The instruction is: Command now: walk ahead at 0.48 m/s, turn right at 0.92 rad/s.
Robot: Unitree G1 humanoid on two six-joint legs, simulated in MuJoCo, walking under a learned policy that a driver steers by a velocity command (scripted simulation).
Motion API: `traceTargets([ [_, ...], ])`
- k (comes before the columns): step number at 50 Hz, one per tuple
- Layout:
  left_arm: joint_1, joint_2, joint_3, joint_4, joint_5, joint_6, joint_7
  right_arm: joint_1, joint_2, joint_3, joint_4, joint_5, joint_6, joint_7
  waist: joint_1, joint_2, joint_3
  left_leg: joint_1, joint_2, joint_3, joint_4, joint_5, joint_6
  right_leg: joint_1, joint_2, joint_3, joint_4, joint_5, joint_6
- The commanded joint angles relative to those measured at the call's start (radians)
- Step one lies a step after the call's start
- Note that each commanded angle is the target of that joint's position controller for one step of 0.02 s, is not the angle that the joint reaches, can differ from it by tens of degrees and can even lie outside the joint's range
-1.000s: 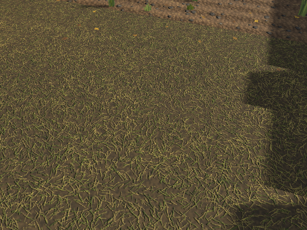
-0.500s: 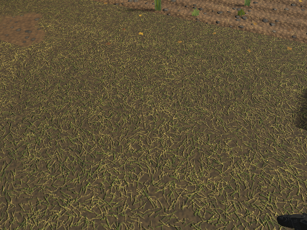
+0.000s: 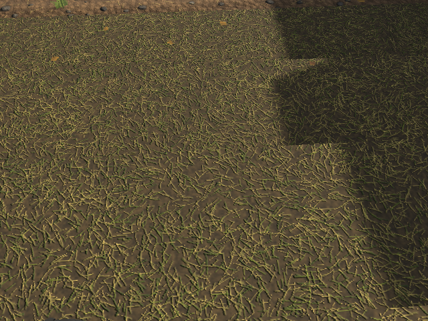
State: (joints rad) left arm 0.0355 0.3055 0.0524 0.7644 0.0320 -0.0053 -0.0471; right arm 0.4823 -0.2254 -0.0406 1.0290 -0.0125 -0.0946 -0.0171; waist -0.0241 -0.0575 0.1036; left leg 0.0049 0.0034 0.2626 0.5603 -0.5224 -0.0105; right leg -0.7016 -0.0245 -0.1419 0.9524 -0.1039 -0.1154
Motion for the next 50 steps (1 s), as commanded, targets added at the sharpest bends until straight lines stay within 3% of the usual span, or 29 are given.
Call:
traceTargets([
  [1,0.276,0.019,-0.004,0.023,0.005,0.013,-0.016,-0.243,-0.188,-0.025,-0.159,0.014,-0.019,-0.025,0.205,0.152,-0.116,-0.252,0.268,-0.048,0.104,1.376,0.0,0.493,0.097,-0.046,-0.151,0.036,-0.061],
  [2,0.376,0.072,0.018,0.047,0.008,0.013,-0.021,-0.26,-0.214,-0.03,-0.173,0.02,-0.005,-0.026,0.253,0.132,-0.176,-0.291,0.274,-0.07,0.281,1.263,-0.012,0.638,0.095,0.027,-0.216,0.065,-0.099],
  [3,0.477,0.109,0.041,0.085,-0.006,0.01,-0.007,-0.272,-0.207,-0.037,-0.172,0.025,0.014,-0.019,0.29,0.062,-0.224,-0.368,0.188,-0.065,0.611,0.785,-0.023,0.807,0.074,0.107,-0.306,0.16,-0.145],
  [4,0.372,0.184,0.059,0.058,-0.051,0.017,0.018,-0.2,-0.154,-0.03,-0.186,0.003,0.038,-0.005,0.198,-0.171,-0.172,-0.546,-0.01,-0.02,0.998,-0.038,-0.043,0.835,-0.053,0.317,-0.348,0.616,-0.177],
  [5,0.349,0.275,0.069,0.006,-0.043,0.022,0.017,-0.085,-0.156,-0.027,-0.266,-0.001,0.053,-0.01,0.11,-0.158,-0.374,-0.675,-0.024,-0.23,1.152,-0.113,-0.068,1.005,-0.246,0.696,-0.374,0.933,-0.342],
  [6,0.312,0.254,0.074,-0.029,-0.034,0.03,0.029,-0.128,-0.16,-0.015,-0.292,-0.007,0.057,-0.016,0.124,-0.044,-0.392,-0.774,-0.008,-0.323,1.105,-0.069,-0.065,0.982,-0.3,0.838,-0.524,0.573,-0.381],
  [7,0.257,0.194,0.061,-0.035,-0.026,0.033,0.042,-0.146,-0.165,-0.011,-0.289,-0.015,0.065,-0.023,0.076,0.066,-0.226,-0.791,0.019,-0.334,1.0,-0.03,-0.059,0.809,-0.278,0.819,-0.585,0.385,-0.347],
  [8,0.205,0.149,0.047,-0.032,-0.024,0.029,0.049,-0.186,-0.169,-0.014,-0.292,-0.027,0.075,-0.03,0.027,0.114,-0.118,-0.765,0.052,-0.341,0.901,-0.005,-0.058,0.673,-0.218,0.744,-0.602,0.354,-0.297],
  [9,0.191,0.139,0.043,-0.033,-0.027,0.017,0.052,-0.182,-0.165,-0.012,-0.293,-0.034,0.09,-0.037,-0.001,0.118,-0.088,-0.7,0.071,-0.343,0.823,0.029,-0.063,0.574,-0.182,0.677,-0.591,0.5,-0.267],
  [11,0.179,0.132,0.039,-0.033,-0.038,-0.005,0.047,-0.172,-0.158,-0.011,-0.292,-0.042,0.127,-0.04,-0.03,0.146,-0.118,-0.556,0.092,-0.33,0.679,0.105,-0.081,0.455,-0.11,0.539,-0.582,0.684,-0.209],
  [13,0.196,0.142,0.046,-0.031,-0.04,-0.018,0.046,-0.186,-0.142,-0.011,-0.301,-0.026,0.136,-0.032,-0.025,0.123,-0.198,-0.501,0.088,-0.31,0.592,0.197,-0.079,0.471,-0.063,0.463,-0.548,0.825,-0.147],
  [16,0.241,0.132,0.047,-0.034,-0.044,0.006,0.063,-0.268,-0.113,0.001,-0.348,-0.024,0.149,-0.011,0.01,0.064,-0.252,-0.558,0.069,-0.269,0.572,0.318,-0.052,0.548,-0.029,0.42,-0.501,0.953,-0.041],
  [18,0.237,0.128,0.044,-0.056,-0.04,0.022,0.069,-0.299,-0.113,0.005,-0.362,-0.016,0.154,-0.006,0.024,0.041,-0.264,-0.543,0.052,-0.254,0.557,0.393,-0.043,0.537,-0.006,0.414,-0.516,0.843,0.006],
  [21,0.224,0.107,0.035,-0.078,-0.018,0.031,0.077,-0.288,-0.148,-0.005,-0.344,-0.011,0.156,-0.008,0.027,0.022,-0.257,-0.564,0.054,-0.301,0.603,0.383,-0.031,0.573,-0.058,0.497,-0.547,0.643,-0.022],
  [22,0.231,0.083,0.026,-0.075,-0.023,0.033,0.077,-0.313,-0.145,-0.002,-0.347,-0.007,0.157,-0.008,0.037,0.014,-0.21,-0.582,0.054,-0.292,0.531,0.323,-0.034,0.583,-0.057,0.478,-0.571,0.578,-0.024],
  [25,0.238,-0.004,-0.015,-0.042,-0.004,0.035,0.082,-0.342,-0.114,0.02,-0.336,0.006,0.158,-0.002,0.065,-0.026,-0.14,-0.482,0.061,-0.334,0.303,0.195,-0.015,0.588,-0.102,0.454,-0.614,0.489,-0.051],
  [27,0.235,0.049,-0.008,-0.028,0.011,0.039,0.084,-0.332,-0.138,0.019,-0.328,0.02,0.16,0.003,0.079,-0.046,-0.136,-0.37,0.005,-0.311,0.228,0.123,0.007,0.574,-0.123,0.428,-0.607,0.466,-0.069],
  [29,0.229,0.104,0.009,-0.022,0.001,0.049,0.083,-0.304,-0.174,0.008,-0.333,0.021,0.159,0.011,0.072,-0.041,-0.133,-0.352,-0.023,-0.286,0.194,0.059,0.031,0.595,-0.149,0.434,-0.564,0.491,-0.093],
  [31,0.214,0.112,0.013,-0.025,-0.016,0.055,0.084,-0.274,-0.158,0.007,-0.334,0.024,0.153,0.015,0.059,-0.01,-0.126,-0.348,-0.029,-0.273,0.075,0.045,0.044,0.636,-0.154,0.426,-0.512,0.48,-0.103],
  [33,0.169,0.128,0.02,-0.034,-0.025,0.053,0.091,-0.227,-0.138,0.011,-0.332,0.014,0.144,0.015,0.021,0.021,-0.127,-0.241,-0.03,-0.313,-0.132,0.233,0.067,0.582,-0.116,0.38,-0.43,0.396,-0.058],
  [34,0.145,0.121,0.022,-0.056,-0.023,0.046,0.093,-0.207,-0.198,-0.004,-0.335,0.0,0.131,0.016,0.016,0.105,-0.134,-0.17,0.066,-0.497,-0.216,0.412,0.113,0.494,-0.049,0.337,-0.305,0.248,-0.008],
  [35,0.117,0.099,0.018,-0.104,-0.017,0.042,0.092,-0.192,-0.319,-0.036,-0.353,0.001,0.12,0.021,0.031,0.255,-0.11,-0.061,0.281,-0.786,-0.187,0.939,0.221,0.251,0.12,0.202,-0.157,-0.2,0.062],
  [36,0.054,0.097,0.016,-0.129,-0.003,0.043,0.095,-0.102,-0.334,-0.055,-0.326,0.014,0.119,0.03,-0.022,0.291,-0.103,-0.023,0.36,-0.916,-0.209,1.153,0.355,0.109,0.176,0.188,0.001,-0.537,0.1],
  [37,0.062,0.11,0.017,-0.119,0.0,0.04,0.09,-0.089,-0.305,-0.057,-0.325,0.022,0.118,0.03,-0.009,0.182,-0.11,0.006,0.32,-0.861,-0.201,1.108,0.368,0.072,0.13,0.237,0.112,-0.503,0.118],
  [38,0.057,0.105,0.019,-0.108,-0.014,0.038,0.084,-0.138,-0.273,-0.056,-0.336,0.027,0.126,0.023,0.01,0.126,-0.096,-0.008,0.248,-0.772,-0.197,1.03,0.327,0.061,0.099,0.247,0.139,-0.418,0.136],
  [39,0.05,0.106,0.02,-0.111,-0.022,0.037,0.078,-0.181,-0.255,-0.055,-0.354,0.025,0.138,0.018,0.026,0.117,-0.094,-0.017,0.186,-0.714,-0.197,0.987,0.275,0.056,0.079,0.247,0.116,-0.355,0.152],
  [41,0.049,0.1,0.017,-0.117,-0.016,0.042,0.061,-0.186,-0.247,-0.059,-0.374,0.028,0.15,0.016,0.02,0.146,-0.139,0.006,0.122,-0.674,-0.184,1.012,0.233,0.077,0.075,0.229,0.084,-0.303,0.177],
  [47,-0.015,0.096,0.007,-0.151,-0.015,0.051,0.049,-0.118,-0.296,-0.087,-0.391,0.027,0.162,0.024,-0.03,0.174,-0.16,-0.001,0.084,-0.784,-0.183,0.811,0.212,0.08,0.092,0.231,-0.044,-0.265,0.175],
  [50,0.009,0.1,-0.002,-0.149,-0.014,0.047,0.049,-0.157,-0.303,-0.091,-0.413,0.019,0.166,0.025,-0.018,0.186,-0.175,-0.062,0.074,-0.781,-0.169,0.894,0.204,0.165,0.093,0.215,-0.05,-0.248,0.157],
])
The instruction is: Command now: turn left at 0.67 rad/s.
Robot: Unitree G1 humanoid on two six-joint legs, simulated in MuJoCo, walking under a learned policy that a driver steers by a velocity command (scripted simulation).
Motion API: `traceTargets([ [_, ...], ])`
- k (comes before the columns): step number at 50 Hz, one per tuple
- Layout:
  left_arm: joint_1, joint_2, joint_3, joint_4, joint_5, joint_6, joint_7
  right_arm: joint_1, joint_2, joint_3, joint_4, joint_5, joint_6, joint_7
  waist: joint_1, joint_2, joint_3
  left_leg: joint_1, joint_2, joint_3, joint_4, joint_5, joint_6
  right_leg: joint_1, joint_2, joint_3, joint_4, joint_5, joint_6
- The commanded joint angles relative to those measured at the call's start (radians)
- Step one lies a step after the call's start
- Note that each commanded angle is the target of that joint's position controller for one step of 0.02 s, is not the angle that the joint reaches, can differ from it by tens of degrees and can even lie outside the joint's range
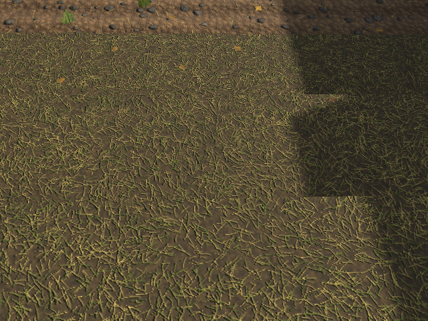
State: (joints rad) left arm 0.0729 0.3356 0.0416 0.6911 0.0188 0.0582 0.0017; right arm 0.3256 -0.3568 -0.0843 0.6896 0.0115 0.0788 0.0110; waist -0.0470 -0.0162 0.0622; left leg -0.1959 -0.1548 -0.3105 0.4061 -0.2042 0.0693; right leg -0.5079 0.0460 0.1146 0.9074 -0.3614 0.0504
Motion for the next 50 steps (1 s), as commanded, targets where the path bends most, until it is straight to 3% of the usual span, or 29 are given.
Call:
traceTargets([
  [1,-0.011,0.076,0.008,-0.072,-0.002,-0.018,-0.001,-0.01,-0.164,-0.045,-0.081,-0.007,-0.011,0.003,0.01,0.154,-0.143,0.124,0.233,-0.203,-0.002,0.616,0.12,0.013,0.021,-0.044,-0.028,0.004,-0.015],
  [5,0.031,0.08,0.0,-0.069,-0.01,-0.034,-0.001,-0.067,-0.148,-0.034,-0.099,-0.019,-0.007,0.005,0.016,0.162,-0.131,0.055,0.233,-0.243,0.012,0.613,0.103,0.178,0.028,-0.043,-0.191,-0.029,-0.038],
  [8,0.126,0.077,0.0,-0.044,-0.004,-0.046,0.019,-0.101,-0.13,-0.019,-0.096,-0.001,-0.01,-0.012,0.071,0.134,-0.108,-0.005,0.202,-0.265,0.05,0.387,0.036,0.359,0.001,-0.016,-0.534,0.114,-0.071],
  [9,0.102,0.101,0.0,-0.047,0.004,-0.052,0.029,-0.05,-0.082,-0.005,-0.084,0.001,-0.017,-0.016,0.034,0.002,-0.12,-0.073,0.137,-0.18,0.164,0.073,-0.017,0.456,-0.118,0.123,-0.637,0.194,-0.109],
  [10,0.05,0.136,-0.011,-0.085,0.0,-0.051,0.034,0.066,-0.016,0.011,-0.066,-0.015,-0.019,-0.021,-0.041,-0.17,-0.138,-0.171,0.027,-0.023,0.327,-0.375,-0.058,0.533,-0.36,0.353,-0.616,0.532,-0.163],
  [11,0.11,0.154,-0.001,-0.062,-0.007,-0.051,0.017,0.03,-0.129,-0.021,-0.057,-0.02,-0.009,-0.034,0.015,-0.143,-0.122,-0.201,-0.036,0.046,0.418,-0.445,-0.06,0.419,-0.402,0.437,-0.578,0.765,-0.295],
  [12,0.12,0.103,-0.011,-0.046,-0.016,-0.062,0.005,0.004,-0.138,-0.024,-0.04,-0.024,-0.003,-0.034,0.007,-0.081,-0.112,-0.18,0.014,0.049,0.499,-0.381,-0.064,0.384,-0.389,0.389,-0.584,0.754,-0.315],
  [13,0.086,0.059,-0.023,-0.046,-0.017,-0.069,0.0,-0.027,-0.125,-0.02,-0.025,-0.017,0.002,-0.024,0.006,-0.064,-0.093,-0.152,0.034,0.061,0.519,-0.31,-0.07,0.344,-0.32,0.289,-0.595,0.677,-0.284],
  [14,0.068,0.053,-0.026,-0.048,-0.002,-0.069,0.002,-0.048,-0.103,-0.014,-0.018,-0.007,0.003,-0.014,0.008,-0.088,-0.09,-0.141,0.03,0.078,0.532,-0.27,-0.078,0.333,-0.261,0.216,-0.601,0.629,-0.253],
  [16,0.082,0.007,-0.049,-0.014,-0.001,-0.071,0.006,-0.063,-0.041,0.011,0.008,-0.012,0.007,-0.006,0.012,-0.127,-0.09,-0.076,0.049,0.099,0.409,-0.233,-0.095,0.317,-0.192,0.167,-0.626,0.56,-0.207],
  [17,0.088,0.025,-0.045,0.001,-0.007,-0.065,0.004,-0.079,-0.035,0.017,0.009,-0.019,0.008,-0.006,0.006,-0.151,-0.074,-0.081,0.078,0.175,0.344,-0.232,-0.103,0.334,-0.167,0.173,-0.626,0.528,-0.196],
  [18,0.113,0.072,-0.027,0.006,-0.011,-0.056,0.0,-0.112,-0.047,0.015,0.005,-0.021,0.007,-0.011,0.027,-0.162,-0.059,-0.11,0.079,0.227,0.32,-0.242,-0.108,0.36,-0.159,0.205,-0.61,0.532,-0.198],
  [19,0.155,0.118,-0.006,0.015,-0.014,-0.048,-0.006,-0.139,-0.058,0.011,0.003,-0.02,0.005,-0.019,0.048,-0.162,-0.056,-0.152,0.071,0.244,0.319,-0.258,-0.11,0.398,-0.166,0.247,-0.591,0.553,-0.209],
  [21,0.223,0.155,0.022,0.026,-0.023,-0.036,-0.015,-0.155,-0.068,0.007,0.005,-0.009,0.001,-0.031,0.07,-0.149,-0.075,-0.234,0.07,0.237,0.344,-0.279,-0.106,0.482,-0.194,0.325,-0.573,0.589,-0.248],
  [25,0.238,0.149,0.051,0.022,-0.025,-0.029,-0.019,-0.204,-0.052,0.012,-0.019,-0.01,-0.016,-0.036,0.078,-0.119,-0.112,-0.296,0.085,0.213,0.369,-0.283,-0.099,0.525,-0.202,0.409,-0.57,0.58,-0.298],
  [28,0.219,0.15,0.07,0.01,-0.02,-0.019,-0.026,-0.205,-0.042,0.016,-0.031,-0.01,-0.027,-0.036,0.075,-0.107,-0.128,-0.25,0.077,0.21,0.343,-0.252,-0.09,0.47,-0.189,0.447,-0.577,0.529,-0.299],
  [31,0.168,0.156,0.082,-0.01,-0.017,-0.006,-0.031,-0.199,-0.039,0.023,-0.044,-0.013,-0.035,-0.039,0.062,-0.11,-0.125,-0.146,0.064,0.206,0.25,-0.205,-0.079,0.364,-0.156,0.479,-0.575,0.428,-0.259],
  [33,0.107,0.15,0.084,-0.029,-0.015,-0.001,-0.033,-0.129,-0.017,0.032,-0.034,-0.02,-0.039,-0.048,0.016,-0.116,-0.118,0.024,0.042,0.238,0.113,-0.133,-0.072,0.217,-0.098,0.469,-0.562,0.311,-0.199],
  [34,0.081,0.135,0.08,-0.039,-0.018,-0.001,-0.028,-0.076,-0.024,0.03,-0.024,-0.026,-0.041,-0.058,-0.021,-0.09,-0.108,0.151,0.062,0.229,-0.019,-0.06,-0.064,0.105,-0.051,0.452,-0.526,0.174,-0.146],
  [35,0.132,0.073,0.068,-0.037,-0.024,-0.003,-0.02,-0.066,-0.099,0.016,-0.023,-0.036,-0.045,-0.07,-0.001,0.099,-0.099,0.258,0.246,0.035,-0.17,-0.134,-0.026,-0.038,0.059,0.315,-0.338,-0.132,-0.079],
  [36,0.229,0.039,0.064,-0.022,-0.019,-0.003,-0.006,-0.123,-0.177,0.011,-0.071,-0.033,-0.047,-0.069,0.037,0.231,-0.129,0.223,0.505,-0.233,-0.225,-0.172,0.058,-0.105,0.169,0.104,-0.015,-0.265,-0.045],
  [37,0.21,0.139,0.082,-0.011,-0.002,0.002,0.0,-0.157,-0.15,0.014,-0.07,-0.048,-0.044,-0.061,0.055,0.146,-0.078,0.037,0.533,-0.187,-0.234,-0.077,0.118,-0.071,0.08,0.044,0.119,-0.202,-0.042],
  [39,0.201,0.146,0.091,0.007,-0.005,0.019,-0.021,-0.245,-0.048,0.042,-0.088,-0.045,-0.058,-0.047,0.103,0.096,-0.007,-0.067,0.419,0.011,-0.213,0.065,0.132,-0.022,0.016,0.001,0.264,-0.072,-0.04],
  [40,0.221,0.149,0.094,0.024,-0.013,0.024,-0.032,-0.278,-0.035,0.047,-0.103,-0.043,-0.063,-0.048,0.113,0.117,-0.015,-0.041,0.37,0.087,-0.196,0.106,0.12,-0.035,0.006,-0.012,0.308,-0.027,-0.032],
  [41,0.225,0.147,0.092,0.029,-0.018,0.027,-0.043,-0.264,-0.032,0.049,-0.106,-0.045,-0.065,-0.052,0.1,0.134,-0.024,-0.012,0.356,0.14,-0.18,0.167,0.119,-0.052,-0.004,-0.034,0.334,-0.01,-0.022],
  [44,0.154,0.114,0.075,0.009,-0.021,0.027,-0.049,-0.129,-0.043,0.045,-0.061,-0.045,-0.073,-0.048,0.041,0.118,-0.05,0.097,0.363,0.153,-0.149,0.262,0.131,-0.083,0.002,-0.039,0.27,-0.015,-0.001],
  [45,0.161,0.111,0.072,0.011,-0.014,0.028,-0.048,-0.075,-0.056,0.038,-0.043,-0.047,-0.077,-0.041,0.023,0.126,-0.081,0.14,0.373,0.136,-0.174,0.081,0.128,-0.089,-0.001,-0.023,0.23,0.001,-0.007],
  [47,0.135,0.114,0.069,0.013,-0.006,0.029,-0.053,-0.027,-0.082,0.026,-0.014,-0.044,-0.088,-0.025,0.005,0.173,-0.051,0.17,0.395,0.056,-0.26,-0.311,0.113,-0.141,-0.002,0.0,0.149,0.038,-0.023],
  [50,0.08,0.083,0.058,0.016,0.004,0.015,-0.053,0.005,-0.074,0.022,0.022,-0.036,-0.114,-0.015,-0.002,0.136,0.0,0.194,0.418,0.038,-0.3,-0.356,0.102,-0.179,0.0,0.039,0.037,0.104,-0.041],
])
Over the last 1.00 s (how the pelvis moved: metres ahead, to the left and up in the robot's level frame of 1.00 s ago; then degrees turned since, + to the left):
0.23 0.09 0.04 2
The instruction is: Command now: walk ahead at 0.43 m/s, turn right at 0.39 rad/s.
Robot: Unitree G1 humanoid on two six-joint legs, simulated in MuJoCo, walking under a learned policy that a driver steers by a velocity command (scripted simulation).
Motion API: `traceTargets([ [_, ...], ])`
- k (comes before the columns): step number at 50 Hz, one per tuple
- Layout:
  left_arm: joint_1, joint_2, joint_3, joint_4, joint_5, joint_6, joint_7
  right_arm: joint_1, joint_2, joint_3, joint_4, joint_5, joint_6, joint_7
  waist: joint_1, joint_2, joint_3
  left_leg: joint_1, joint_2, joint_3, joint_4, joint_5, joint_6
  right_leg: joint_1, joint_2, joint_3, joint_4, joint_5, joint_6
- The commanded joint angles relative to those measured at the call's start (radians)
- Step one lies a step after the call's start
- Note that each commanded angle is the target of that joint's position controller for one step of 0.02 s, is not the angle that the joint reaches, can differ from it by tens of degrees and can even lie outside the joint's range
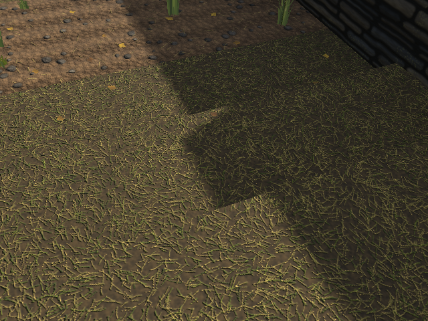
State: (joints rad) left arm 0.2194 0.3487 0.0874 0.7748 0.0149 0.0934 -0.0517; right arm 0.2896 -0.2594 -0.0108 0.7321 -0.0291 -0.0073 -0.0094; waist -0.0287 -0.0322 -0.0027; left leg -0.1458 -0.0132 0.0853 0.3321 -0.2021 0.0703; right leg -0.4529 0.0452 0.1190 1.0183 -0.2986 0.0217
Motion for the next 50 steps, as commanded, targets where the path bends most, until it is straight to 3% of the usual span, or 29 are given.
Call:
traceTargets([
  [1,-0.08,0.057,0.008,-0.068,0.01,-0.027,0.001,0.053,-0.173,-0.054,-0.009,0.007,-0.036,0.008,-0.022,0.14,0.064,0.151,0.282,-0.348,-0.227,-0.342,0.104,-0.234,-0.005,0.035,-0.106,0.051,-0.016],
  [8,-0.218,0.022,-0.018,-0.108,0.004,-0.068,-0.015,0.105,-0.204,-0.072,0.047,0.011,-0.054,0.02,-0.05,0.16,0.048,0.066,0.296,-0.272,-0.236,-0.298,0.141,-0.084,-0.06,-0.081,-0.34,0.015,-0.028],
  [11,-0.244,0.007,-0.03,-0.119,0.005,-0.09,-0.011,0.108,-0.202,-0.074,0.071,0.019,-0.042,0.029,-0.032,0.16,0.08,-0.036,0.269,-0.242,-0.217,-0.237,0.153,0.074,-0.063,-0.15,-0.483,-0.029,-0.054],
  [12,-0.198,0.004,-0.031,-0.102,0.006,-0.098,-0.006,0.088,-0.212,-0.077,0.07,0.023,-0.036,0.032,0.003,0.141,0.081,-0.095,0.256,-0.231,-0.185,-0.207,0.152,0.178,-0.048,-0.173,-0.552,0.014,-0.064],
  [13,-0.093,-0.003,-0.032,-0.062,0.016,-0.109,0.002,0.056,-0.215,-0.08,0.068,0.034,-0.031,0.034,0.063,0.114,0.057,-0.209,0.233,-0.205,-0.113,-0.158,0.142,0.37,-0.026,-0.194,-0.58,0.092,-0.072],
  [14,0.078,0.035,-0.016,-0.001,0.019,-0.121,0.017,0.015,-0.185,-0.07,0.048,0.033,-0.033,0.037,0.146,0.04,0.007,-0.372,0.174,-0.155,0.045,-0.1,0.115,0.618,-0.047,-0.143,-0.617,0.032,-0.089],
  [15,0.279,0.13,0.009,0.045,0.039,-0.134,0.034,-0.037,-0.089,-0.043,0.003,0.027,-0.039,0.041,0.243,-0.204,-0.108,-0.532,0.041,-0.05,0.447,-0.213,0.068,0.83,-0.293,0.163,-0.74,-0.262,-0.119],
  [16,0.224,0.21,0.025,0.025,0.031,-0.14,0.047,-0.048,-0.064,-0.04,-0.032,0.034,-0.042,0.032,0.201,-0.227,-0.063,-0.742,-0.058,-0.12,0.659,-0.266,0.054,0.766,-0.419,0.411,-0.827,-0.393,-0.165],
  [17,0.138,0.145,0.008,0.003,0.02,-0.146,0.053,-0.033,-0.115,-0.054,-0.021,0.033,-0.035,0.027,0.15,-0.093,-0.011,-0.74,0.007,-0.221,0.724,-0.196,0.058,0.68,-0.401,0.327,-0.802,-0.317,-0.157],
  [19,-0.009,0.041,-0.019,-0.022,0.013,-0.154,0.048,0.025,-0.134,-0.065,0.021,0.032,-0.021,0.046,0.056,-0.076,0.016,-0.641,0.069,-0.202,0.717,-0.077,0.019,0.555,-0.327,0.145,-0.82,-0.148,-0.118],
  [22,-0.009,0.038,-0.018,-0.008,0.024,-0.191,0.053,0.01,-0.139,-0.081,0.027,-0.002,0.018,0.073,0.043,-0.084,0.056,-0.599,0.096,-0.163,0.78,0.077,-0.025,0.464,-0.296,-0.021,-0.863,0.072,-0.134],
  [24,0.028,0.044,-0.015,0.026,0.02,-0.218,0.047,-0.016,-0.142,-0.094,0.025,0.012,0.027,0.082,0.029,-0.023,0.096,-0.625,0.1,-0.171,0.713,0.195,-0.027,0.447,-0.264,-0.106,-0.869,0.119,-0.126],
  [27,0.058,0.015,-0.019,0.092,0.011,-0.256,0.06,-0.1,-0.112,-0.093,0.026,0.005,0.016,0.094,0.004,-0.019,0.143,-0.593,0.09,-0.149,0.52,0.422,-0.02,0.384,-0.232,-0.223,-0.834,0.13,-0.084],
  [29,0.102,0.006,-0.024,0.118,0.02,-0.261,0.076,-0.147,-0.096,-0.088,0.031,-0.008,0.01,0.121,0.023,-0.005,0.147,-0.53,0.078,-0.087,0.466,0.588,0.013,0.344,-0.238,-0.282,-0.774,0.109,-0.077],
  [32,0.192,0.011,-0.029,0.162,0.028,-0.263,0.091,-0.222,-0.093,-0.079,0.018,-0.014,0.01,0.138,0.05,0.015,0.201,-0.557,0.079,-0.036,0.409,0.61,0.06,0.398,-0.26,-0.33,-0.703,0.225,-0.06],
  [35,0.312,0.006,-0.041,0.218,0.025,-0.231,0.103,-0.346,-0.086,-0.067,-0.011,-0.029,0.004,0.121,0.104,0.039,0.25,-0.607,0.053,0.057,0.278,0.58,0.087,0.545,-0.263,-0.395,-0.613,0.409,-0.038],
  [37,0.315,0.028,-0.049,0.222,0.009,-0.212,0.11,-0.322,-0.084,-0.061,-0.002,-0.052,0.005,0.102,0.076,0.03,0.22,-0.446,-0.019,0.16,0.18,0.549,0.098,0.567,-0.254,-0.442,-0.476,0.824,-0.018],
  [39,0.307,0.064,-0.049,0.227,-0.001,-0.183,0.128,-0.116,-0.105,-0.067,0.063,-0.05,0.013,0.085,-0.031,-0.016,0.109,-0.171,-0.056,0.184,0.2,0.481,0.12,0.518,-0.287,-0.431,-0.141,1.115,-0.018],
  [40,0.284,0.058,-0.051,0.225,0.006,-0.165,0.131,0.05,-0.136,-0.083,0.125,-0.05,0.016,0.074,-0.104,-0.02,0.039,0.046,-0.039,0.131,0.198,0.435,0.143,0.411,-0.29,-0.404,0.087,1.076,-0.027],
  [41,0.167,0.077,-0.035,0.203,0.009,-0.164,0.113,0.285,-0.188,-0.118,0.204,-0.018,0.014,0.055,-0.244,0.088,-0.054,0.331,0.004,0.024,0.117,0.506,0.228,0.235,-0.195,-0.378,0.524,0.754,-0.024],
  [42,0.0,0.041,-0.03,0.154,0.017,-0.157,0.089,0.365,-0.251,-0.137,0.244,0.0,0.002,0.037,-0.3,0.204,0.034,0.488,0.055,-0.054,0.042,0.492,0.305,-0.126,-0.031,-0.363,0.942,-0.225,-0.053],
  [43,0.065,-0.022,-0.051,0.05,0.011,-0.183,0.099,0.343,-0.362,-0.142,0.258,-0.005,-0.007,0.032,-0.139,0.248,-0.07,0.749,0.217,-0.231,0.379,1.077,0.296,-0.422,-0.07,-0.203,0.974,-0.407,-0.05],
  [44,0.115,-0.011,-0.068,0.032,0.005,-0.192,0.092,0.359,-0.308,-0.128,0.237,0.008,-0.006,0.022,-0.13,0.044,-0.238,0.862,0.311,-0.403,0.339,0.922,0.386,-0.518,-0.116,-0.106,0.858,-0.334,-0.051],
  [45,0.082,0.039,-0.068,0.009,0.013,-0.201,0.08,0.348,-0.275,-0.125,0.234,-0.01,0.0,0.009,-0.135,-0.016,-0.172,0.777,0.347,-0.56,0.118,0.331,0.416,-0.633,-0.126,-0.091,0.757,-0.262,-0.049],
  [46,0.054,0.055,-0.065,0.01,0.031,-0.203,0.076,0.247,-0.264,-0.122,0.219,-0.021,0.002,-0.005,-0.074,0.006,-0.073,0.575,0.38,-0.654,-0.02,-0.044,0.405,-0.634,-0.156,-0.083,0.686,-0.263,-0.044],
  [47,0.05,0.092,-0.048,0.03,0.051,-0.197,0.071,0.175,-0.196,-0.093,0.196,-0.012,-0.021,-0.009,-0.016,-0.096,0.006,0.401,0.364,-0.624,-0.028,-0.108,0.366,-0.582,-0.187,-0.044,0.566,-0.146,-0.03],
  [48,-0.001,0.055,-0.055,0.002,0.054,-0.174,0.056,0.086,-0.188,-0.078,0.181,0.012,-0.042,-0.018,0.061,-0.111,0.137,0.036,0.319,-0.559,-0.11,-0.048,0.332,-0.387,-0.244,-0.025,0.299,-0.1,0.017],
  [49,-0.015,0.03,-0.064,-0.004,0.047,-0.154,0.047,0.007,-0.193,-0.073,0.168,0.008,-0.063,-0.015,0.114,-0.084,0.227,-0.247,0.262,-0.465,-0.169,-0.033,0.301,-0.197,-0.263,-0.032,0.124,-0.056,0.042],
  [50,-0.013,0.001,-0.069,-0.005,0.048,-0.148,0.039,-0.029,-0.199,-0.072,0.164,0.0,-0.089,-0.011,0.129,-0.058,0.241,-0.376,0.213,-0.381,-0.17,0.053,0.275,-0.075,-0.265,-0.048,0.0,0.046,0.038],
])
Over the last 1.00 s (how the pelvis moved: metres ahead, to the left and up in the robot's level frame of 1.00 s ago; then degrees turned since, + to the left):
0.00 0.02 0.00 -22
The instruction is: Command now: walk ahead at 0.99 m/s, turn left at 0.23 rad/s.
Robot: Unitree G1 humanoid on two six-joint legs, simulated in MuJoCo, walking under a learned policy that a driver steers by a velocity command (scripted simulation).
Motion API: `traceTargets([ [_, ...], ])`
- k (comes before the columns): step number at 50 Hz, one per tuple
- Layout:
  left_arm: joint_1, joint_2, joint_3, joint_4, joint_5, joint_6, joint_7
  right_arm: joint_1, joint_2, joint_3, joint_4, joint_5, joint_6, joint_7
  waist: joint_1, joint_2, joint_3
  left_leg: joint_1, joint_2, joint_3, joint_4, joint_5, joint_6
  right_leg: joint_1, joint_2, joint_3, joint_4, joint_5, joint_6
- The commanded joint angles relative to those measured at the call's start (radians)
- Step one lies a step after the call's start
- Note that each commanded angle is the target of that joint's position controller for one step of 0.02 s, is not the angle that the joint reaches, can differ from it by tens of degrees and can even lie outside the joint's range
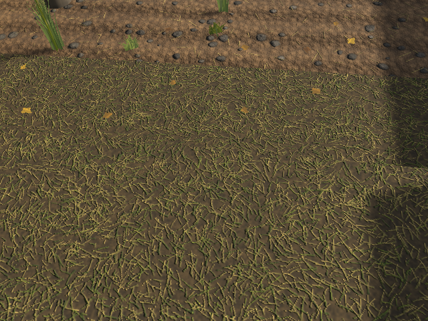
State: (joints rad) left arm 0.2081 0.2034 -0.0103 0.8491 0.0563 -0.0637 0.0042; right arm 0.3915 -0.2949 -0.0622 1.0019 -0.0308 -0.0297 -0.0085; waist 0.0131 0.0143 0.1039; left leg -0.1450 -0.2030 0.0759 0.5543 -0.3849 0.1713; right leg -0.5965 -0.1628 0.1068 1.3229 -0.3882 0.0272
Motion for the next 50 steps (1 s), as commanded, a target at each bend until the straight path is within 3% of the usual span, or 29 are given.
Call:
traceTargets([
  [1,0.026,0.12,0.022,-0.061,-0.009,0.007,-0.028,-0.14,-0.154,-0.019,-0.098,0.006,-0.085,-0.005,0.092,-0.064,0.096,-0.407,0.35,-0.271,-0.365,0.313,0.141,0.194,-0.045,-0.068,-0.432,0.282,0.006],
  [3,0.009,0.121,0.029,-0.038,-0.048,0.004,-0.038,-0.068,-0.14,-0.018,-0.07,0.03,-0.1,0.018,0.035,0.008,0.046,-0.309,0.316,-0.163,-0.402,0.398,0.099,0.287,0.006,-0.155,-0.52,0.452,-0.066],
  [6,-0.111,0.155,0.047,-0.066,-0.043,0.004,-0.044,-0.012,-0.173,-0.021,-0.04,0.034,-0.09,0.023,-0.022,-0.015,0.101,-0.014,0.331,-0.056,-0.404,0.765,0.036,0.193,0.075,-0.2,-0.639,0.406,-0.151],
  [7,0.081,0.171,0.071,0.002,-0.036,0.0,-0.043,-0.078,-0.183,-0.026,-0.06,0.007,-0.086,0.012,0.079,0.009,-0.013,0.036,0.354,0.007,-0.218,1.159,0.009,0.357,0.149,-0.231,-0.499,0.472,-0.186],
  [9,0.644,0.27,0.131,0.184,-0.043,0.017,-0.033,-0.273,-0.219,-0.039,-0.105,0.005,-0.066,-0.001,0.388,0.051,-0.25,-0.149,0.311,0.061,0.438,1.215,-0.057,0.844,0.225,-0.221,-0.465,0.283,-0.224],
  [10,0.758,0.299,0.146,0.235,-0.05,0.038,-0.033,-0.328,-0.129,-0.026,-0.101,0.0,-0.065,0.009,0.437,-0.167,-0.177,-0.349,0.125,0.079,1.019,0.422,-0.08,0.875,0.199,-0.121,-0.59,0.085,-0.288],
  [11,0.594,0.272,0.118,0.207,-0.043,0.036,-0.038,-0.192,0.042,0.025,-0.18,0.012,-0.091,0.026,0.185,-0.521,-0.163,-0.72,0.03,-0.069,1.238,-0.179,-0.102,0.933,0.018,0.393,-0.824,-0.003,-0.397],
  [12,0.41,0.248,0.117,0.146,-0.04,0.031,-0.03,-0.147,0.014,0.041,-0.217,0.012,-0.114,0.026,0.084,-0.389,-0.134,-0.801,0.101,-0.134,1.099,-0.095,-0.097,0.859,-0.104,0.718,-1.09,-0.122,-0.443],
  [14,0.207,0.219,0.121,0.071,-0.029,0.022,-0.027,-0.239,-0.113,0.007,-0.177,-0.012,-0.098,0.026,0.001,0.101,-0.009,-0.576,0.229,-0.189,0.803,0.065,-0.119,0.441,-0.074,0.617,-1.026,-0.176,-0.407],
  [18,0.196,0.278,0.133,0.078,-0.041,-0.024,-0.011,-0.383,-0.021,0.044,-0.26,-0.046,-0.018,0.032,-0.025,-0.049,0.03,-0.264,0.255,-0.087,0.406,0.077,-0.184,0.083,0.07,0.325,-1.115,0.074,-0.374],
  [20,0.271,0.234,0.129,0.108,-0.029,-0.054,-0.013,-0.457,-0.081,0.015,-0.271,-0.023,-0.046,0.034,0.026,0.029,0.01,-0.395,0.279,-0.143,0.31,0.457,-0.166,0.248,0.088,0.312,-0.993,0.18,-0.343],
  [23,0.281,0.19,0.122,0.106,-0.048,-0.05,-0.011,-0.491,-0.01,0.041,-0.295,-0.033,-0.067,0.069,0.073,-0.013,-0.05,-0.242,0.22,-0.077,0.082,0.766,-0.145,0.221,0.171,0.243,-0.941,0.057,-0.268],
  [25,0.302,0.178,0.116,0.107,-0.039,-0.026,-0.004,-0.497,-0.01,0.04,-0.318,-0.007,-0.07,0.073,0.092,-0.073,-0.045,-0.208,0.199,-0.076,0.046,0.757,-0.143,0.227,0.175,0.25,-0.852,0.078,-0.252],
  [27,0.334,0.171,0.114,0.109,-0.031,-0.021,0.0,-0.481,-0.004,0.043,-0.326,-0.014,-0.082,0.056,0.109,-0.075,-0.042,-0.14,0.177,-0.06,-0.069,0.744,-0.159,0.273,0.201,0.232,-0.722,0.075,-0.218],
  [29,0.332,0.175,0.11,0.117,-0.027,-0.013,0.022,-0.385,-0.011,0.033,-0.301,-0.027,-0.116,0.037,0.072,-0.023,-0.047,-0.053,0.192,-0.044,-0.236,0.814,-0.181,0.35,0.232,0.21,-0.52,0.151,-0.204],
  [31,0.237,0.222,0.121,0.098,-0.042,0.001,0.037,-0.067,-0.061,0.002,-0.211,-0.009,-0.112,0.013,-0.109,-0.038,-0.169,0.186,0.295,-0.095,-0.423,1.029,-0.156,0.399,0.261,0.132,-0.106,0.376,-0.203],
  [33,0.162,0.094,0.094,0.017,-0.077,0.003,0.023,0.197,-0.157,-0.029,-0.13,-0.039,-0.091,0.019,-0.165,0.072,-0.251,0.651,0.471,-0.201,0.028,1.222,-0.116,-0.128,0.318,0.068,0.491,-0.332,-0.187],
  [34,0.298,0.066,0.072,-0.001,-0.111,-0.009,0.043,0.213,-0.139,-0.024,-0.116,-0.051,-0.095,0.031,-0.087,0.205,-0.357,0.902,0.623,-0.379,0.202,1.318,-0.047,-0.409,0.24,0.061,0.524,-0.295,-0.183],
  [35,0.246,0.082,0.061,0.018,-0.068,-0.005,0.057,0.221,-0.101,-0.028,-0.118,-0.039,-0.09,0.032,-0.133,0.137,-0.372,0.854,0.616,-0.433,0.129,1.009,0.011,-0.528,0.199,0.03,0.573,-0.241,-0.189],
  [36,0.112,0.106,0.063,-0.037,-0.038,-0.013,0.056,0.165,-0.144,-0.046,-0.114,-0.031,-0.106,0.009,-0.14,0.204,-0.334,0.717,0.708,-0.626,-0.08,0.364,0.12,-0.629,0.185,0.057,0.498,-0.106,-0.186],
  [37,0.011,0.158,0.073,-0.045,0.006,-0.014,0.041,0.12,-0.053,-0.021,-0.101,-0.03,-0.117,0.006,-0.111,0.026,-0.21,0.496,0.664,-0.686,-0.178,0.124,0.112,-0.619,0.128,0.077,0.397,-0.045,-0.169],
  [38,-0.122,0.134,0.07,-0.108,0.015,-0.007,0.011,0.092,-0.034,-0.002,-0.072,-0.013,-0.134,-0.002,-0.066,0.005,-0.022,0.233,0.644,-0.635,-0.231,0.297,0.091,-0.572,0.1,0.119,0.193,0.006,-0.13],
  [40,-0.191,0.095,0.049,-0.149,0.001,0.005,-0.033,0.009,0.025,0.025,-0.061,-0.004,-0.135,0.001,0.013,-0.011,0.073,-0.154,0.457,-0.33,-0.34,0.432,0.007,-0.252,0.091,0.039,-0.22,0.125,-0.093],
  [42,-0.08,0.067,0.03,-0.128,-0.014,0.0,-0.066,-0.092,-0.02,0.019,-0.078,0.023,-0.133,0.002,0.096,0.109,-0.008,-0.395,0.376,-0.17,-0.382,0.549,-0.011,0.197,0.112,-0.105,-0.433,0.423,-0.103],
  [45,-0.12,0.113,0.037,-0.11,-0.026,0.01,-0.056,0.001,-0.069,0.012,-0.057,0.054,-0.118,0.022,0.062,0.006,-0.026,-0.248,0.363,-0.109,-0.4,0.909,-0.004,0.366,0.19,-0.217,-0.534,0.364,-0.134],
  [47,0.014,0.157,0.053,-0.077,-0.014,-0.004,-0.039,0.096,-0.121,0.01,-0.012,0.034,-0.089,0.019,0.143,0.061,-0.093,-0.104,0.397,-0.106,-0.066,1.135,-0.027,0.532,0.213,-0.193,-0.65,0.264,-0.183],
  [48,0.205,0.218,0.079,-0.023,0.001,-0.011,-0.025,0.086,-0.133,0.01,-0.02,0.017,-0.076,0.013,0.245,0.05,-0.189,-0.183,0.358,-0.087,0.232,0.987,-0.047,0.738,0.148,-0.075,-0.694,0.18,-0.218],
  [49,0.301,0.307,0.095,-0.013,0.017,-0.013,-0.018,0.116,-0.052,0.018,-0.052,0.004,-0.069,0.01,0.222,-0.115,-0.331,-0.318,0.235,-0.053,0.651,0.185,-0.051,0.913,-0.097,0.211,-0.729,-0.027,-0.247],
  [50,0.297,0.306,0.096,-0.037,0.01,-0.012,-0.018,0.237,-0.01,0.02,-0.07,0.062,-0.066,0.002,0.159,-0.224,-0.502,-0.501,0.154,-0.14,0.965,-0.097,-0.054,1.028,-0.31,0.687,-0.902,-0.09,-0.326],
])
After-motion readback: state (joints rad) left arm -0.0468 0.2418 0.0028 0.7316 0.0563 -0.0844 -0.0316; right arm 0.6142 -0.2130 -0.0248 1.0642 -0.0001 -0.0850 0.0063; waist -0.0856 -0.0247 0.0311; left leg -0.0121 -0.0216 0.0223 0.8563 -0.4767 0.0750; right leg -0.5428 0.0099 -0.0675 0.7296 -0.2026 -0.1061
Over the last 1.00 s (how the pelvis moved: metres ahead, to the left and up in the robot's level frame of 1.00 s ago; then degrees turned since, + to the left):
0.53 0.02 -0.18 32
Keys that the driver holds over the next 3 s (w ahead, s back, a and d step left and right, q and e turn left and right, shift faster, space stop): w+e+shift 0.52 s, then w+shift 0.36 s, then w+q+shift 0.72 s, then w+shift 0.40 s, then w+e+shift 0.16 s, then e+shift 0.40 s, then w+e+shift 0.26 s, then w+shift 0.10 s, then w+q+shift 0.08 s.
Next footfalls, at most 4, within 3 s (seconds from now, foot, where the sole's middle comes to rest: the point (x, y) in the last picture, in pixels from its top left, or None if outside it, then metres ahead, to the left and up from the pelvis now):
0.18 right None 0.36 -0.17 -0.75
0.64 left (262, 242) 0.78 -0.07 -0.90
0.96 right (345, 187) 1.01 -0.42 -0.90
1.44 left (322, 129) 1.47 -0.42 -1.05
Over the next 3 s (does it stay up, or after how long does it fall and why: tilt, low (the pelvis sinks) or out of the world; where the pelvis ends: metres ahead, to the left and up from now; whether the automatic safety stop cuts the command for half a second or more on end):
stays up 2.48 -0.47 -0.27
